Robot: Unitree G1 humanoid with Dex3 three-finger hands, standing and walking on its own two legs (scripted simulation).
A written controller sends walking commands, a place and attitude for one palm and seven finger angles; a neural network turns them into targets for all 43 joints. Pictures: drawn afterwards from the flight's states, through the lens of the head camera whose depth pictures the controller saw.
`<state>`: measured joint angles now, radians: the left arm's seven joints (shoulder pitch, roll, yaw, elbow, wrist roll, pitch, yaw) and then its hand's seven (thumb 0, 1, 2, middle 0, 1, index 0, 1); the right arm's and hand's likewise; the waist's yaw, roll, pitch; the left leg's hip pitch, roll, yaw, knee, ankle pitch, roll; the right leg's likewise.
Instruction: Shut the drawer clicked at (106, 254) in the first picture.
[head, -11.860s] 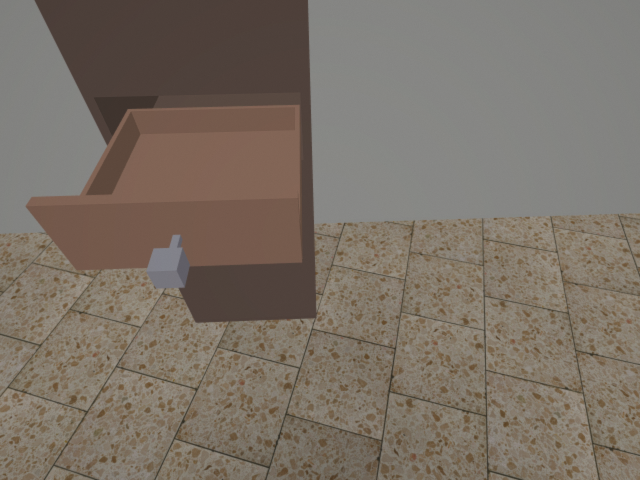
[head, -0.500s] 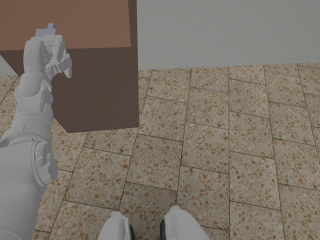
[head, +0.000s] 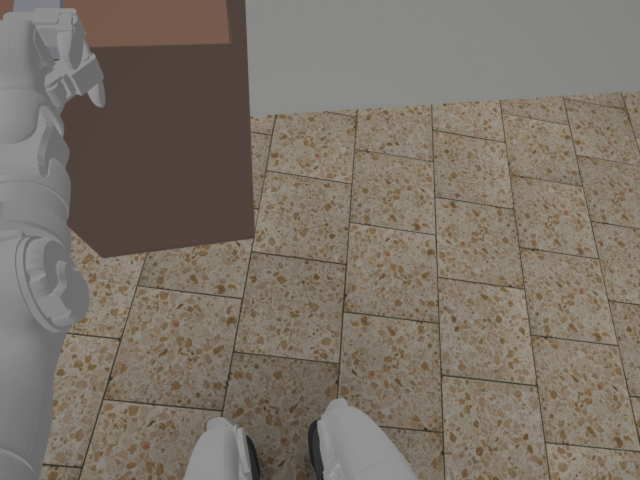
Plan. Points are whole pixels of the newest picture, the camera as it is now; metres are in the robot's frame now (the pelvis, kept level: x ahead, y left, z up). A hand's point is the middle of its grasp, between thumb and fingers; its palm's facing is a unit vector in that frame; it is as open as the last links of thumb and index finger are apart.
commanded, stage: push the drawer shut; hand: left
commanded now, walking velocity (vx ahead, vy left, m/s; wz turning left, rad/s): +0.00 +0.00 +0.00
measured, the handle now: (48, 15) +0.65 +0.21 +0.10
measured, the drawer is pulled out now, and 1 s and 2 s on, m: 0.00 0.00 0.00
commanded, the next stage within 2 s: pull the fist back off the drawer in 0.28 s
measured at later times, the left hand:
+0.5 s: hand (95, 61) +0.58 +0.16 +0.10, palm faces +0.04 -1.00 -0.04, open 3.6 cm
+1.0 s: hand (91, 68) +0.57 +0.16 +0.10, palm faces +0.03 -1.00 -0.03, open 3.3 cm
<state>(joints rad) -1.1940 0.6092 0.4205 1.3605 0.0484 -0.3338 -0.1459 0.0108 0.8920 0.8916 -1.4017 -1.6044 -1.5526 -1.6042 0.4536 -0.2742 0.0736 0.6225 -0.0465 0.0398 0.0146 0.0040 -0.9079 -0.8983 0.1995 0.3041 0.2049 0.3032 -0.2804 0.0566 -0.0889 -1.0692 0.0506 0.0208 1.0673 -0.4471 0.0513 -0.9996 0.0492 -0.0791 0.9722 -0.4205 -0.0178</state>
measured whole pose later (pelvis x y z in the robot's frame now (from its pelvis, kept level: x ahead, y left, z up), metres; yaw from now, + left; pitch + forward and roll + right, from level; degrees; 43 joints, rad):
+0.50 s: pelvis -0.02 +0.00 -0.01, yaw +0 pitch +27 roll -6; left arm -1.32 0.68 0.39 1.43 0.08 -0.31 -0.11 0.01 0.88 0.89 -1.42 -1.60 -1.57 -1.60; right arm 0.46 -0.28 0.10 0.64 -0.06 0.01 0.01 0.00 -0.91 -0.90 0.20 0.30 0.20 0.30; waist -0.33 0.06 -0.08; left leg -1.17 0.05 -0.01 1.12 -0.43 0.05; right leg -1.08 0.05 -0.11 1.01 -0.41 -0.02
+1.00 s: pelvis +0.01 +0.00 +0.01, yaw -1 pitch +25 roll -4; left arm -1.07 0.56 0.43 1.21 0.00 -0.31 -0.14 0.01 0.86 0.86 -1.40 -1.60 -1.45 -1.60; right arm 0.48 -0.27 0.06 0.60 -0.04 0.06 0.04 0.00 -0.91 -0.90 0.20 0.30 0.20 0.30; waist -0.25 0.06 -0.09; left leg -1.01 0.06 0.04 1.02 -0.45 0.05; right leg -0.95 0.06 -0.06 0.92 -0.41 -0.02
